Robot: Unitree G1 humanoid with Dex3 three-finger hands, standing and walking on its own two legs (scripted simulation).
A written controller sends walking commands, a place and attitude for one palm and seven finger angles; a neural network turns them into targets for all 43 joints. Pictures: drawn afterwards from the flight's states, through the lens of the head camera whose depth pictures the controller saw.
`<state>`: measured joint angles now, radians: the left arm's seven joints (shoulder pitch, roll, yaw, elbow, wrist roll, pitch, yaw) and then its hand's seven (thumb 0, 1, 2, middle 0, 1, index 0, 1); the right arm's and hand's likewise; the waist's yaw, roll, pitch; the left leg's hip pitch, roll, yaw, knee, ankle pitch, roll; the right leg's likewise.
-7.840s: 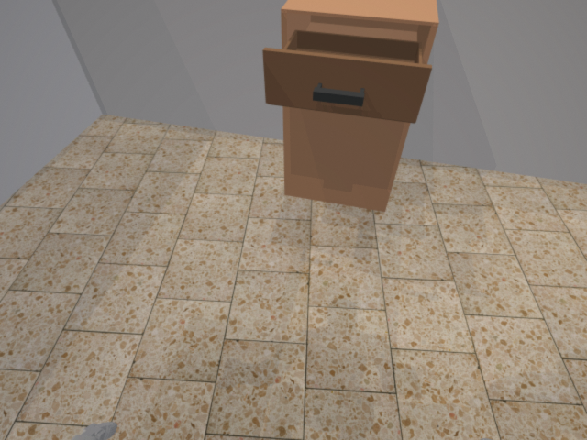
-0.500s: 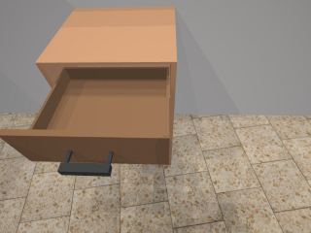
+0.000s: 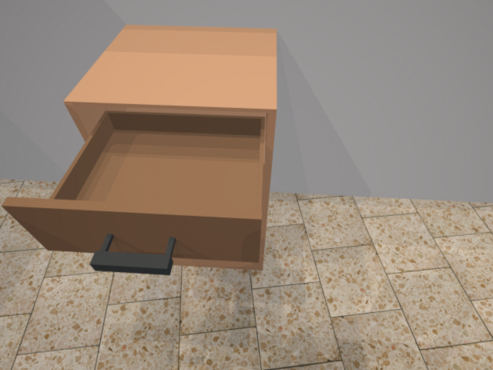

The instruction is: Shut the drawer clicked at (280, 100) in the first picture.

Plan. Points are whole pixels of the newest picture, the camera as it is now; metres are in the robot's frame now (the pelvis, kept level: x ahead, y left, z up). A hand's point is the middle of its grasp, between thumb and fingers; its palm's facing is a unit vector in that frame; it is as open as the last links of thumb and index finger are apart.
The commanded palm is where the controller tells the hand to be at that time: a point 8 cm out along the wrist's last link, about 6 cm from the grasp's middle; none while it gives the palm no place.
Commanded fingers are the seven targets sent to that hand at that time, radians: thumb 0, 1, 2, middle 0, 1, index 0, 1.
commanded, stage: look again from close up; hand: left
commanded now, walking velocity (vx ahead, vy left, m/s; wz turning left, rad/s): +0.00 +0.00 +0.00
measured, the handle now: (136, 251) +0.31 +0.23 -0.02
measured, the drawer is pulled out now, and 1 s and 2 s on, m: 0.30 0.29 0.29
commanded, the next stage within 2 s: raise the hand and make a fist in 0.50 s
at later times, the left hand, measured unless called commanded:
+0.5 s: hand out of the picture +0.01 +0.22 -0.17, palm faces +0.04 -0.98 -0.21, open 7.4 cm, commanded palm none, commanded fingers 0.00 0.90 0.90 -0.20 -0.30 -0.20 -0.30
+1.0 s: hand out of the picture +0.13 +0.19 -0.04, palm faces +0.13 -0.99 +0.02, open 6.4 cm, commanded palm +0.10 +0.25 -0.03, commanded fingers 0.00 0.90 0.90 -0.62 -0.75 -0.62 -0.75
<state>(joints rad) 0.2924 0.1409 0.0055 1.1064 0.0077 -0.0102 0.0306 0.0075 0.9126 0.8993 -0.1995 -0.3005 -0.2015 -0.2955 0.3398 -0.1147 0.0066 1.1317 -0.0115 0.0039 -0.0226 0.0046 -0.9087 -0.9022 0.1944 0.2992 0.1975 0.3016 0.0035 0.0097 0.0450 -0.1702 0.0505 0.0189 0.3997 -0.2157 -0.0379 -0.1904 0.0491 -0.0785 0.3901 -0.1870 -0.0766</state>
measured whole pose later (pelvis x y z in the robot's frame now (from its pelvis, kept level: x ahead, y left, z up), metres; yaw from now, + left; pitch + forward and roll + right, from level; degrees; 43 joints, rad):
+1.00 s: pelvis +0.01 +0.03 -0.06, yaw +2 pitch +10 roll +0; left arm 0.76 0.14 0.00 -0.06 -0.16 -0.48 -0.14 0.02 0.91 0.90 -0.43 -0.55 -0.36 -0.52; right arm 0.15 -0.26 -0.08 0.53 0.00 -0.30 0.02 0.01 -0.91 -0.90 0.19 0.30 0.20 0.30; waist 0.03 -0.05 -0.12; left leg -0.61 0.00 0.00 0.94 -0.49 0.01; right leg -0.64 -0.01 -0.09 0.92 -0.45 -0.04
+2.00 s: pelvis +0.01 +0.05 -0.05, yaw +2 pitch +6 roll -2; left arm 0.77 0.20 -0.03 -0.52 -0.18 -0.21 -0.14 0.02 0.90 0.90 -1.37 -1.57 -1.37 -1.56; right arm 0.24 -0.19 0.04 0.44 0.06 -0.24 -0.02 0.01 -0.90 -0.90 0.20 0.30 0.20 0.30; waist 0.03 0.05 -0.12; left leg -0.55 -0.01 0.00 0.93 -0.49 0.03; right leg -0.55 -0.02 -0.10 0.88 -0.43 -0.02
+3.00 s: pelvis +0.00 +0.02 -0.05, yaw +3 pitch +7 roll -1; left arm 0.64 0.20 0.07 -0.31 -0.24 -0.31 -0.22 0.02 0.90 0.90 -1.40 -1.60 -1.40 -1.60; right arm 0.25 -0.23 0.00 0.53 0.06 -0.27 -0.04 0.02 -0.90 -0.90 0.20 0.30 0.20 0.30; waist 0.00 0.05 -0.09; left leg -0.57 0.01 -0.03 0.90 -0.46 -0.01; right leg -0.58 0.00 -0.12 0.87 -0.42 -0.05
